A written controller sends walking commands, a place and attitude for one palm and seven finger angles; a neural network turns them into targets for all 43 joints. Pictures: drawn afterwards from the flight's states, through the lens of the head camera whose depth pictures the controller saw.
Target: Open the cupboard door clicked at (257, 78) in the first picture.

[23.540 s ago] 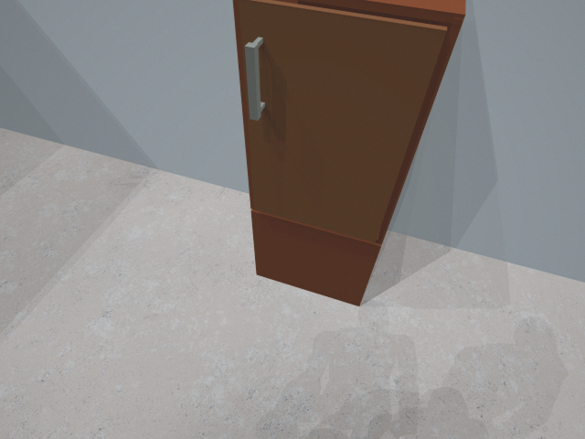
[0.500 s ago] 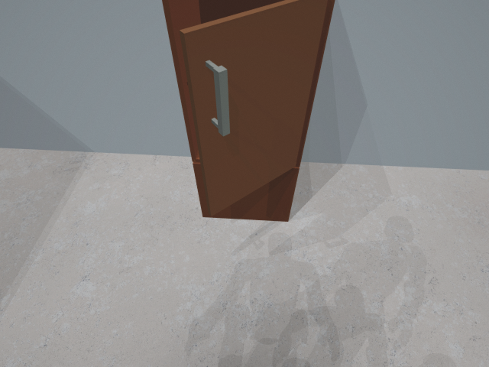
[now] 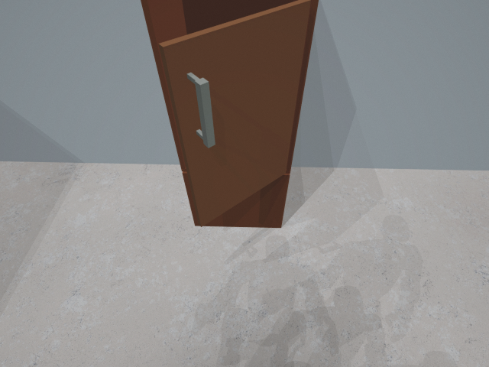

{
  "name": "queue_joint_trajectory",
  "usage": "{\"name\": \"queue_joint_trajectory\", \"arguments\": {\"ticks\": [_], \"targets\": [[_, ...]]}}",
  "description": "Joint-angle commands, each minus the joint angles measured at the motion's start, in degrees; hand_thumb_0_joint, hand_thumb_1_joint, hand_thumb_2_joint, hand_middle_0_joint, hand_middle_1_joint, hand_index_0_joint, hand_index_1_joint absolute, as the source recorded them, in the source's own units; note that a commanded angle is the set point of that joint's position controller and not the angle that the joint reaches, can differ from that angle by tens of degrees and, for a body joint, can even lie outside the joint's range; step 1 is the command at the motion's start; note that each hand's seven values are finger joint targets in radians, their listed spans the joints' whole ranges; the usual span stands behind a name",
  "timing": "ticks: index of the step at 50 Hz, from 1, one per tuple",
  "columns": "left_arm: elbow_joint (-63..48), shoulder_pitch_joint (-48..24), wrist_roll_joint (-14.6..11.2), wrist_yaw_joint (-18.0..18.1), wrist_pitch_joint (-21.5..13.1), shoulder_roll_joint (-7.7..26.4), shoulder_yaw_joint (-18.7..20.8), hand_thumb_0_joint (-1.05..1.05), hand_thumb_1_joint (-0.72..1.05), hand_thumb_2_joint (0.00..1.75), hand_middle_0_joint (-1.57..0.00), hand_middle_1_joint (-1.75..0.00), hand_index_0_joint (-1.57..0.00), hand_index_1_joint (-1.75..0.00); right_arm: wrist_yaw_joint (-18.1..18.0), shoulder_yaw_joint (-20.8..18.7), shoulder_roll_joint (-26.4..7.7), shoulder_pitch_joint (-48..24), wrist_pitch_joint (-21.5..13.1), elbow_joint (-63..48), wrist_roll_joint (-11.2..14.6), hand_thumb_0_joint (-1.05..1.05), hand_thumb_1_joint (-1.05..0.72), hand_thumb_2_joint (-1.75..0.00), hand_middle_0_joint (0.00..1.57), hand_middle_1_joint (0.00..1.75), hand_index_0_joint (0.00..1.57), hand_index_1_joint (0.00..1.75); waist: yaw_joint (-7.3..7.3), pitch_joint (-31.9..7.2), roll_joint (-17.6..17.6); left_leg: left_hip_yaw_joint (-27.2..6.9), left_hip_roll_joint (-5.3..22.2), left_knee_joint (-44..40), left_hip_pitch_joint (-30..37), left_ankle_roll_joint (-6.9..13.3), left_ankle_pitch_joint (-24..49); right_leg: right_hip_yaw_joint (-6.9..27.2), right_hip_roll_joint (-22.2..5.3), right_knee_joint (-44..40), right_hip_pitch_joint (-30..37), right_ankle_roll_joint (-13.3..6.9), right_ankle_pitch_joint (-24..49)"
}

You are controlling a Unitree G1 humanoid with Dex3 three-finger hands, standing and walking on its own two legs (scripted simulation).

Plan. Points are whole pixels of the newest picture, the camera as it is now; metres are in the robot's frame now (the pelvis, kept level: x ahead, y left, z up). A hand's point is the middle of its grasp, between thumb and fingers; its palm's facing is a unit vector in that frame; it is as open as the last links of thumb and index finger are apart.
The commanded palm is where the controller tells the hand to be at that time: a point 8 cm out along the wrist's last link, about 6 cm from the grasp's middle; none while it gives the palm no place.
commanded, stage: look to check the result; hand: left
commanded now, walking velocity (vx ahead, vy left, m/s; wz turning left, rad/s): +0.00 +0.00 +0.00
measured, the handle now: (201, 111) +0.59 +0.13 +0.09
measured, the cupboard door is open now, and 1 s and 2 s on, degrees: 41 41 41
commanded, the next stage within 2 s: walk to a spot facing it in 0.58 s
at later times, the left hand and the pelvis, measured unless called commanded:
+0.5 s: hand out of the picture +0.06 +0.21 -0.17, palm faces +0.01 -0.96 -0.30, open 7.4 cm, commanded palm none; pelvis +0.02 -0.01 +0.00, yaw +0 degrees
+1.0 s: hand out of the picture +0.07 +0.20 -0.18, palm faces -0.08 -0.97 -0.24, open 7.4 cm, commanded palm none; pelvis +0.01 +0.00 -0.01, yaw -7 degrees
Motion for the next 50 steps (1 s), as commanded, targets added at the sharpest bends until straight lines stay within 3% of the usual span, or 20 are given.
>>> {"name": "queue_joint_trajectory", "arguments": {"ticks": [1,23,35,36,39,44,48,50], "targets": [[-1.83,1.17,-0.08,0.79,-1.05,10.62,2.38,0.00,0.90,0.90,-0.20,-0.30,-0.20,-0.30,-0.67,-1.49,-7.83,0.60,-1.13,-2.37,0.25,0.00,-0.90,-0.90,0.20,0.30,0.20,0.30,0.37,-3.46,0.41,-4.85,6.46,-2.14,-0.89,1.26,7.81,8.99,-10.58,-3.64,3.08,0.87,11.21],[-1.53,2.51,-0.15,1.05,-1.03,10.77,2.42,0.00,0.90,0.90,-0.20,-0.30,-0.20,-0.30,-1.08,-1.75,-8.47,0.11,-0.70,-2.79,0.61,0.00,-0.90,-0.90,0.20,0.30,0.20,0.30,0.24,-2.86,-1.22,-3.78,6.57,-1.34,1.46,1.43,8.24,8.94,-10.34,-4.36,2.95,2.35,16.32],[-1.57,1.98,-0.15,0.91,-1.06,10.60,2.20,0.00,0.90,0.90,-0.20,-0.30,-0.20,-0.30,-1.02,-1.54,-8.23,0.10,-1.01,-2.45,0.38,0.00,-0.90,-0.90,0.20,0.30,0.20,0.30,0.21,-2.78,-0.26,-4.31,7.22,-2.72,1.85,1.38,9.85,8.97,-10.23,-4.07,3.31,1.31,15.25],[-1.63,2.05,-0.15,0.88,-0.97,10.61,2.23,0.00,0.90,0.90,-0.20,-0.30,-0.20,-0.30,-1.10,-1.58,-8.45,-0.06,-1.02,-2.48,0.36,0.00,-0.90,-0.90,0.20,0.30,0.20,0.30,0.32,-2.51,0.36,-3.86,7.35,-2.40,2.37,1.36,10.00,9.47,-10.19,-4.07,2.66,1.26,16.01],[-1.81,3.79,-0.09,1.12,0.44,7.07,2.02,0.00,0.90,0.90,-0.20,-0.30,-0.20,-0.30,-1.58,-1.19,-4.14,3.20,-0.03,-2.17,0.34,0.00,-0.90,-0.90,0.20,0.30,0.20,0.30,-0.12,-2.69,-0.89,-1.35,7.75,0.76,2.05,0.49,9.57,10.47,-10.14,-1.24,1.36,1.44,20.41],[-4.65,3.62,0.38,0.58,2.06,8.78,3.74,0.00,0.90,0.90,-0.20,-0.30,-0.20,-0.30,-2.06,-2.79,-5.44,3.76,1.01,-4.79,0.32,0.00,-0.90,-0.90,0.20,0.30,0.20,0.30,-0.28,-1.34,-1.15,1.18,8.42,4.79,-0.99,0.38,3.80,14.01,-10.19,2.35,-2.56,-0.17,19.28],[-7.00,3.35,0.61,0.05,2.71,8.28,4.38,0.00,0.90,0.90,-0.20,-0.30,-0.20,-0.30,-2.17,-3.68,-5.71,3.58,1.28,-7.07,0.31,0.00,-0.90,-0.90,0.20,0.30,0.20,0.30,-0.19,-1.59,-0.65,0.86,9.95,5.94,-1.22,1.31,-0.50,15.55,-8.39,4.78,-7.09,-0.17,14.12],[-8.47,2.57,0.66,-0.39,2.96,7.72,4.52,0.00,0.90,0.90,-0.20,-0.30,-0.20,-0.30,-2.24,-4.18,-6.54,3.61,1.10,-8.00,0.08,0.00,-0.90,-0.90,0.20,0.30,0.20,0.30,-0.44,-0.93,2.63,-1.96,12.64,3.69,-0.20,2.81,-1.25,14.58,-6.14,8.53,-11.31,0.52,10.78]]}}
